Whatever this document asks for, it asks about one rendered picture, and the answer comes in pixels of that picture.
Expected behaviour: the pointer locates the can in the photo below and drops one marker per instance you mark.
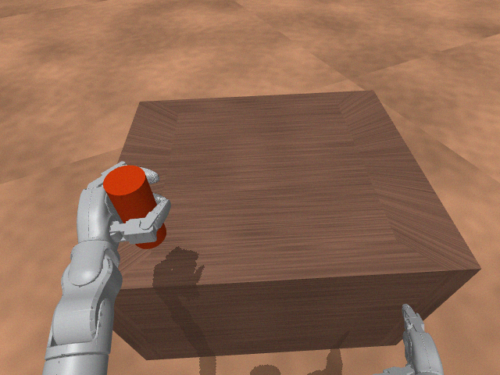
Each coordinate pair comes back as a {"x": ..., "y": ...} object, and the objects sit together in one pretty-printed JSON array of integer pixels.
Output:
[{"x": 132, "y": 197}]

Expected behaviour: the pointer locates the left robot hand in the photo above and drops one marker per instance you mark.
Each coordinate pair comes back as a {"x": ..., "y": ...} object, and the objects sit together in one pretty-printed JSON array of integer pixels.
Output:
[{"x": 97, "y": 218}]

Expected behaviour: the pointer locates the left robot arm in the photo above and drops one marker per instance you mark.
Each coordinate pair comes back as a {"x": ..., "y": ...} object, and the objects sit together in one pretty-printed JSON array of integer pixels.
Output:
[{"x": 80, "y": 337}]

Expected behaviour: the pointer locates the right robot hand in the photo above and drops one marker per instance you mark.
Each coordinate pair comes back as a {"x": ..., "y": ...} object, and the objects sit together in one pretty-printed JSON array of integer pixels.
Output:
[{"x": 420, "y": 350}]

